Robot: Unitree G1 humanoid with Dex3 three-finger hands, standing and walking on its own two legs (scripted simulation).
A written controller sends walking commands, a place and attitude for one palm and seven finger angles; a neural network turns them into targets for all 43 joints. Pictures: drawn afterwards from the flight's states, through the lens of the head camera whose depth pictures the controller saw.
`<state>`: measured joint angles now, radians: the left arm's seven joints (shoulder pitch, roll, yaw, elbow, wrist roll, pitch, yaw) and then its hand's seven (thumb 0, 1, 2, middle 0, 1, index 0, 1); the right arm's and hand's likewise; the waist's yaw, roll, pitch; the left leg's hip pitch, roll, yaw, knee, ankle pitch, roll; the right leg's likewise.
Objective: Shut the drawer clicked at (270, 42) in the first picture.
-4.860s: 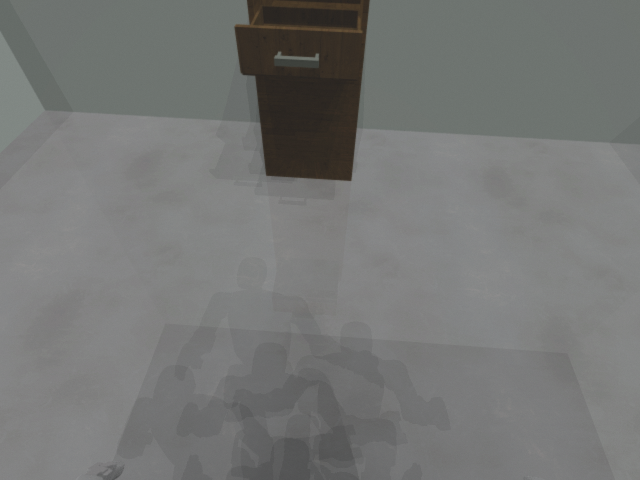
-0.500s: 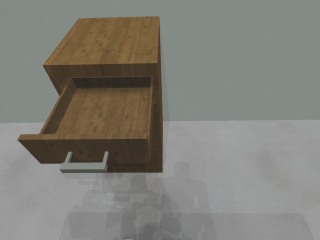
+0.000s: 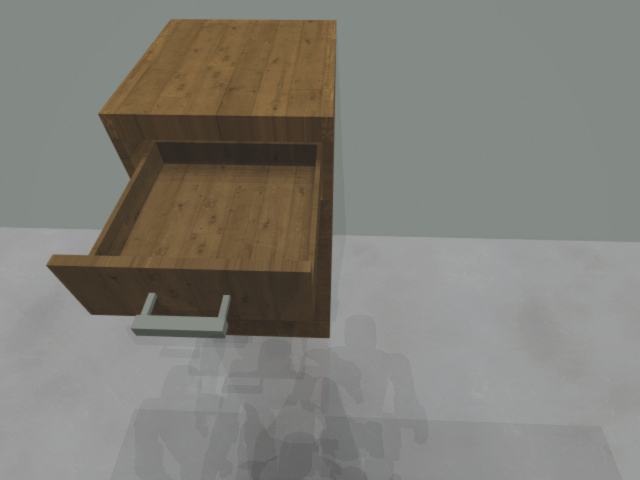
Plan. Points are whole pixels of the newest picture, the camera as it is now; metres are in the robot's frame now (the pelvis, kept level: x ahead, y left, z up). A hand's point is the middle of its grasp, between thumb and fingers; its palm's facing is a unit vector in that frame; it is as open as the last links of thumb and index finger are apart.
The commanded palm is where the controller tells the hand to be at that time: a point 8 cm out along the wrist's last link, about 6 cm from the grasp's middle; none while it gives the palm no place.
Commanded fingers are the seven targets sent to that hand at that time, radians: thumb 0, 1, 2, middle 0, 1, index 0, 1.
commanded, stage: come to a stop and stand still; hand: left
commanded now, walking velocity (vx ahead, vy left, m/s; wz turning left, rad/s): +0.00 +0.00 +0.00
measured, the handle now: (184, 313) +0.34 +0.24 -0.03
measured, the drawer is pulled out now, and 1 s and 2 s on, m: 0.30 0.30 0.28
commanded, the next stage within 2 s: look again from close up in 0.32 s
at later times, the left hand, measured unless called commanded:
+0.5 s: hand out of the picture +0.05 +0.17 -0.17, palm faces +0.01 -0.97 -0.22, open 7.3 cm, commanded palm none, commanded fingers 0.00 0.90 0.90 -0.20 -0.30 -0.20 -0.30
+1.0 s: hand out of the picture +0.04 +0.16 -0.17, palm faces +0.04 -0.98 -0.18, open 7.4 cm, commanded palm +0.14 +0.21 -0.06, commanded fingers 0.00 0.90 0.90 -0.24 -0.34 -0.24 -0.34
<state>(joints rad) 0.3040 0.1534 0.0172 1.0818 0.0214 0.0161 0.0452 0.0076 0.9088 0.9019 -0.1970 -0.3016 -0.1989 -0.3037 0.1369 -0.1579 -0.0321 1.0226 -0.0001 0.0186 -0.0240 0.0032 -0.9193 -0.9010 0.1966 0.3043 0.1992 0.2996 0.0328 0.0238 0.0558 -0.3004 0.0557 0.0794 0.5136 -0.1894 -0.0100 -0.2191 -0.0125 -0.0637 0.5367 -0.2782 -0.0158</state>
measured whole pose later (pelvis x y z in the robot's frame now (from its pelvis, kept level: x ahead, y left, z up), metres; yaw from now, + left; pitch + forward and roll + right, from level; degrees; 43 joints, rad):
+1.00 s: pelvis +0.06 +0.00 +0.01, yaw +0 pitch +0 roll +0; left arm 0.32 0.14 -0.01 1.12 0.02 -0.02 0.04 0.01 0.91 0.90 -0.20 -0.30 -0.20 -0.30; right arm 0.21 -0.17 0.01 1.11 0.00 -0.02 -0.03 0.01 -0.92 -0.90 0.19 0.30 0.20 0.30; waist 0.02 -0.01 0.03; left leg -0.21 0.04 0.07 0.45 -0.23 -0.02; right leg -0.10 -0.01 -0.06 0.42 -0.32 -0.01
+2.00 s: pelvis +0.01 +0.00 -0.06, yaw +2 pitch +9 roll -1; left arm 0.67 0.19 0.12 -0.21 -0.27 -0.40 -0.23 0.02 0.90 0.90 -1.05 -1.22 -1.05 -1.22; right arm 0.25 -0.24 -0.06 0.58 0.05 -0.24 -0.07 0.02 -0.91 -0.90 0.19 0.30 0.20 0.30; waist 0.00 0.04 -0.12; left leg -0.75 0.06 0.00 0.99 -0.40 -0.02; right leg -0.63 -0.02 -0.11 0.99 -0.53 -0.03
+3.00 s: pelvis +0.02 -0.01 -0.04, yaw +3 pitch +5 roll -1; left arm 0.72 0.22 0.16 -0.33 -0.29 -0.27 -0.25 0.02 0.90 0.90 -1.40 -1.60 -1.40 -1.60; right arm 0.24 -0.21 0.00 0.56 0.07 -0.26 -0.07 0.02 -0.91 -0.90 0.20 0.30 0.20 0.30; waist 0.03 0.06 -0.12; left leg -0.60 0.06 -0.01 0.89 -0.38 -0.03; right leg -0.46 -0.01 -0.12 0.87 -0.49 -0.03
